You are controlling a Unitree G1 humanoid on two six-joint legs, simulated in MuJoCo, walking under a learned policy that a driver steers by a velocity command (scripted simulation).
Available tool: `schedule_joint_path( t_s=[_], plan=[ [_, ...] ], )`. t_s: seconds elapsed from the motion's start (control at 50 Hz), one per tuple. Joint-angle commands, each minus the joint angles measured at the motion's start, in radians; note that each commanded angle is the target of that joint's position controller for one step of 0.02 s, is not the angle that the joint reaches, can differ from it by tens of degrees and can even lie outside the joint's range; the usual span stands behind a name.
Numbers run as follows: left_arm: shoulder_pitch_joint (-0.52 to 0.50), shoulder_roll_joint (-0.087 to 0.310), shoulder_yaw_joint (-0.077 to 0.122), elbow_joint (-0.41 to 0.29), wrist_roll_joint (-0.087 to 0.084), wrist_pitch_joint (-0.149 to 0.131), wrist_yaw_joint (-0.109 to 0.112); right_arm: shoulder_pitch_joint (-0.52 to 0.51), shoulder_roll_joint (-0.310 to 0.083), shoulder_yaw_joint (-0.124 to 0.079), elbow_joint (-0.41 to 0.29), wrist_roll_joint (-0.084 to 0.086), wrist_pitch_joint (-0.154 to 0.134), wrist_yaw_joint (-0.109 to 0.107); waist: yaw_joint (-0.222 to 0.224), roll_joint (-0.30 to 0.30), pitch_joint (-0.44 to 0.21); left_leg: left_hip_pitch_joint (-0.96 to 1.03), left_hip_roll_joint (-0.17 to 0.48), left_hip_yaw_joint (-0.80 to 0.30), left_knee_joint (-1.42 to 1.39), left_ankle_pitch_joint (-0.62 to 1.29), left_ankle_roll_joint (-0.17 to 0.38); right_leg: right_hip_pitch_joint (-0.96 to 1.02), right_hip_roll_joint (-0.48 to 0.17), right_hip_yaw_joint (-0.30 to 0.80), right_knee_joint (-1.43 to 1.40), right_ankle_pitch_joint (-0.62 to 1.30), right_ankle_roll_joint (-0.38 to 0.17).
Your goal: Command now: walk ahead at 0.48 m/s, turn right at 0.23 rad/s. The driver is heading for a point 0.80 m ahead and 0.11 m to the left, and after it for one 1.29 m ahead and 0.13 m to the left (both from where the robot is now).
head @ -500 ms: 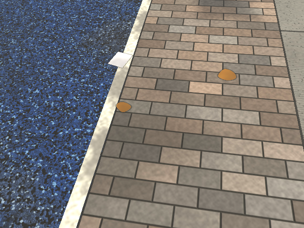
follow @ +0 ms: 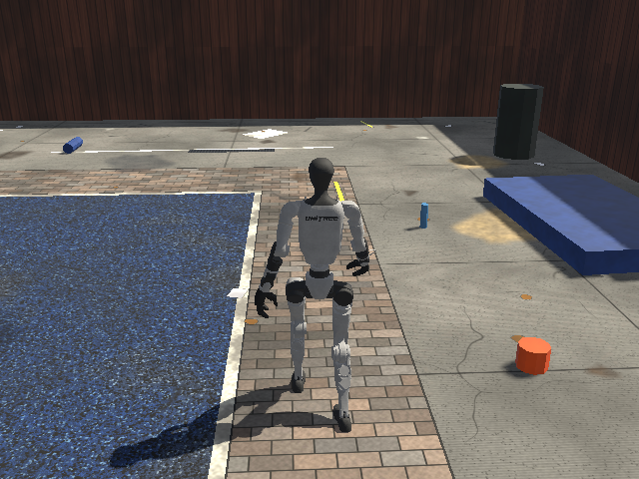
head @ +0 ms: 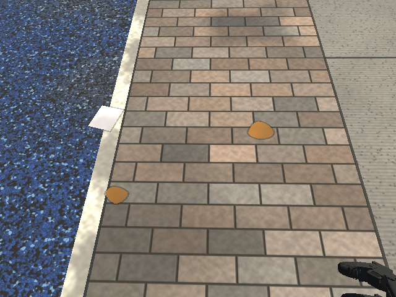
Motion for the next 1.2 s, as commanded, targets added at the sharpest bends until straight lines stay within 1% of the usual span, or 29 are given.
schedule_joint_path(
  t_s=[0.02,0.04,0.06,0.08,0.1,0.14,0.18,0.26,0.34,0.44,0.48,0.5,0.52,0.54,0.56,0.58,0.62,0.64,0.74,0.86,0.96,1.02,1.06,1.08,1.1,1.12,1.14,1.16,1.2],
  plan=[
    [-0.003,0.084,0.003,-0.079,0.03,-0.008,-0.006,0.371,-0.247,-0.076,0.015,-0.015,-0.014,-0.009,-0.204,-0.017,-0.315,0.688,0.225,-0.267,0.085,-0.029,0.169,-0.335,-0.095,0.02,0.564,0.622,-0.039],
    [0.146,-0.01,-0.022,-0.06,-0.01,-0.024,-0.015,0.461,-0.266,-0.085,0.071,-0.011,-0.002,0.005,-0.148,0.317,-0.426,0.949,0.417,-0.731,-0.077,-0.301,0.296,-0.672,0.038,-0.005,0.867,-0.084,0.019],
    [0.063,0.105,-0.003,-0.059,-0.034,-0.034,-0.011,0.435,-0.165,-0.059,0.067,0.011,-0.001,0.008,-0.181,0.192,-0.307,0.881,0.382,-0.754,-0.149,-0.467,0.246,-0.788,-0.019,0.054,0.958,-0.089,0.003],
    [-0.072,0.15,0.007,-0.098,-0.037,-0.041,-0.011,0.338,-0.123,-0.046,0.048,0.014,0.003,0.003,-0.179,0.092,-0.146,0.719,0.347,-0.589,-0.167,-0.414,0.199,-0.828,-0.063,0.018,0.948,0.009,-0.006],
    [-0.134,0.14,0.005,-0.113,-0.022,-0.045,-0.008,0.267,-0.114,-0.038,0.033,0.001,0.007,0.002,-0.148,-0.003,-0.07,0.56,0.312,-0.477,-0.193,-0.276,0.186,-0.787,-0.111,-0.02,0.906,0.089,-0.004],
    [-0.132,0.11,0.011,-0.121,-0.001,-0.04,-0.009,0.227,-0.088,-0.026,0.034,-0.019,0.008,0.002,-0.09,0.02,-0.037,0.407,0.253,-0.35,-0.237,-0.125,0.179,-0.699,-0.172,-0.042,0.806,0.154,0.0],
    [-0.113,0.069,0.004,-0.121,-0.005,-0.029,-0.011,0.248,-0.088,-0.025,0.05,-0.012,0.008,0.001,-0.072,0.05,-0.03,0.358,0.232,-0.278,-0.278,-0.072,0.19,-0.678,-0.19,-0.068,0.735,0.161,0.011],
    [-0.241,0.052,-0.009,-0.17,0.01,-0.024,-0.012,0.301,-0.144,-0.039,0.072,-0.001,0.017,-0.018,-0.094,0.029,0.015,0.331,0.224,-0.179,-0.331,0.008,0.195,-0.742,-0.208,-0.105,0.509,0.333,0.049],
    [-0.382,0.037,-0.022,-0.203,0.003,-0.034,-0.027,0.368,-0.159,-0.038,0.095,0.012,0.029,-0.026,-0.141,0.036,0.038,0.316,0.175,-0.073,-0.326,0.028,0.15,-0.65,-0.155,-0.161,0.26,0.537,0.055],
    [-0.484,0.072,-0.02,-0.256,-0.007,-0.04,-0.051,0.434,-0.174,-0.041,0.129,0.02,0.053,-0.029,-0.148,0.053,0.06,0.476,0.256,-0.1,-0.251,0.054,0.127,-0.658,-0.131,-0.153,0.147,0.461,0.016],
    [-0.416,0.109,-0.004,-0.246,-0.006,-0.045,-0.055,0.409,-0.194,-0.046,0.125,0.02,0.065,-0.032,-0.092,0.07,0.015,0.514,0.262,-0.088,-0.151,0.241,0.103,-0.539,-0.098,-0.179,0.114,0.396,-0.014],
    [-0.29,0.144,0.017,-0.208,-0.003,-0.045,-0.052,0.396,-0.184,-0.041,0.12,0.018,0.071,-0.034,-0.025,0.061,-0.06,0.494,0.221,-0.049,-0.003,0.383,0.08,-0.366,-0.069,-0.206,0.095,0.397,-0.04],
    [-0.107,0.204,0.041,-0.164,0.007,-0.045,-0.042,0.399,-0.147,-0.025,0.103,0.006,0.072,-0.034,0.046,0.022,-0.188,0.34,0.169,-0.019,0.243,0.296,0.047,-0.072,-0.153,-0.121,0.133,0.416,-0.089],
    [0.015,0.31,0.068,-0.143,0.024,-0.037,-0.037,0.509,-0.033,0.011,0.083,0.0,0.055,-0.028,0.032,-0.206,-0.344,-0.079,0.013,0.042,0.658,-0.117,-0.028,0.34,-0.424,0.302,0.1,0.284,-0.231],
    [0.041,0.242,0.047,-0.137,0.015,-0.033,-0.039,0.51,-0.054,0.008,0.101,0.014,0.034,-0.025,0.043,-0.271,-0.418,-0.212,-0.026,-0.11,0.823,-0.577,-0.021,0.36,-0.493,0.561,-0.048,0.176,-0.262],
    [-0.026,0.182,0.027,-0.141,0.011,-0.035,-0.039,0.42,-0.151,-0.02,0.077,0.045,0.026,-0.023,0.039,-0.191,-0.254,-0.296,0.029,-0.14,0.89,-0.528,-0.004,0.232,-0.456,0.418,-0.067,0.136,-0.205],
    [-0.179,0.115,0.005,-0.158,0.014,-0.041,-0.041,0.326,-0.143,-0.026,0.056,0.033,0.035,-0.032,-0.025,-0.1,-0.081,-0.249,0.117,-0.101,0.795,-0.357,0.0,-0.056,-0.376,0.172,-0.138,0.228,-0.148],
    [-0.222,0.09,-0.001,-0.158,0.021,-0.05,-0.044,0.344,-0.131,-0.033,0.062,0.026,0.052,-0.036,-0.062,-0.128,-0.048,-0.189,0.146,-0.11,0.747,-0.302,-0.002,-0.145,-0.343,0.088,-0.177,0.271,-0.128],
    [-0.22,0.107,0.012,-0.112,0.034,-0.072,-0.034,0.332,-0.073,-0.035,0.048,0.024,0.098,-0.038,-0.1,-0.088,0.013,-0.2,0.151,-0.137,0.649,-0.126,-0.023,-0.228,-0.311,-0.128,-0.26,0.464,-0.128],
    [-0.169,0.14,0.018,-0.083,0.026,-0.061,-0.006,0.157,-0.045,-0.023,-0.018,0.011,0.086,-0.007,-0.047,-0.057,0.065,-0.214,0.124,-0.052,0.329,0.115,-0.024,-0.158,-0.294,-0.292,-0.283,0.528,-0.092],
    [-0.079,0.165,0.027,-0.048,0.009,-0.021,0.001,0.019,-0.032,-0.01,-0.107,0.014,0.085,0.028,-0.001,-0.046,0.106,-0.298,0.102,0.023,0.21,0.005,0.011,0.051,-0.353,-0.344,-0.197,0.678,-0.085],
    [-0.107,0.204,0.037,-0.063,0.002,0.003,0.011,0.055,-0.066,-0.027,-0.138,0.019,0.089,0.043,-0.056,-0.099,0.042,-0.149,0.02,0.113,0.198,-0.142,0.06,0.092,-0.359,-0.386,-0.035,1.122,-0.057],
    [-0.136,0.228,0.041,-0.074,-0.001,0.017,0.019,0.26,-0.143,-0.068,-0.104,0.025,0.092,0.037,-0.179,-0.123,-0.079,0.144,-0.057,0.136,0.159,-0.171,0.115,0.031,-0.333,-0.406,0.261,1.291,-0.026],
    [-0.15,0.224,0.037,-0.089,0.0,0.011,0.021,0.425,-0.215,-0.104,-0.065,0.022,0.098,0.017,-0.264,-0.071,-0.164,0.442,-0.027,0.031,0.091,-0.123,0.162,-0.164,-0.291,-0.41,0.525,1.078,0.016],
    [-0.076,0.075,-0.005,-0.137,0.036,-0.015,0.005,0.454,-0.321,-0.124,-0.054,0.022,0.102,-0.002,-0.172,0.189,-0.235,0.797,0.231,-0.457,0.07,-0.159,0.311,-0.616,-0.116,-0.372,0.893,0.147,0.079],
    [-0.12,0.097,-0.013,-0.17,0.003,-0.065,-0.012,0.469,-0.296,-0.108,-0.086,0.011,0.09,0.0,-0.186,0.156,-0.394,0.929,0.364,-0.87,-0.105,-0.248,0.431,-0.799,-0.005,-0.119,1.082,-0.144,0.083],
    [-0.232,0.149,0.002,-0.202,-0.034,-0.094,-0.025,0.453,-0.226,-0.089,-0.079,0.002,0.081,0.001,-0.22,0.082,-0.289,0.88,0.329,-0.725,-0.135,-0.2,0.364,-0.9,-0.071,-0.053,1.072,-0.061,0.057],
    [-0.256,0.143,-0.003,-0.21,-0.034,-0.105,-0.026,0.396,-0.182,-0.078,-0.085,0.01,0.073,0.001,-0.181,0.023,-0.181,0.733,0.282,-0.573,-0.13,-0.134,0.32,-0.889,-0.118,-0.062,0.98,0.025,0.039],
    [-0.24,0.158,0.013,-0.193,0.009,-0.091,-0.014,0.268,-0.12,-0.057,-0.12,0.005,0.068,-0.002,-0.093,-0.031,-0.08,0.459,0.206,-0.404,-0.162,0.039,0.272,-0.749,-0.177,-0.07,0.821,0.102,0.052]
  ],
)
